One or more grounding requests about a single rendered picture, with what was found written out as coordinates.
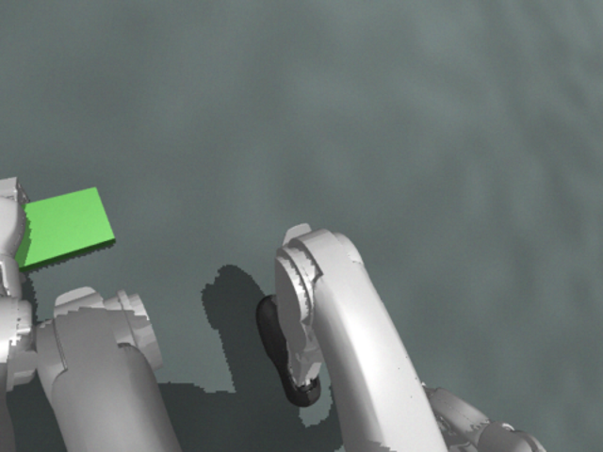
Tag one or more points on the right robot arm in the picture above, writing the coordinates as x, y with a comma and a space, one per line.
499, 436

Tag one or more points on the left robot arm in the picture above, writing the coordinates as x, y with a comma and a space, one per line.
18, 343

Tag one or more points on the right robot foot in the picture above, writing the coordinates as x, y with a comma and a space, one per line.
274, 343

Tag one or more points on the carton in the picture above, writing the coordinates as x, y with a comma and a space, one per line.
62, 227

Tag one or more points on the left robot hand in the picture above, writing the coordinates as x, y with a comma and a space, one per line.
12, 217

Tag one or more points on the right robot hand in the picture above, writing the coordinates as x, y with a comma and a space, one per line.
464, 423

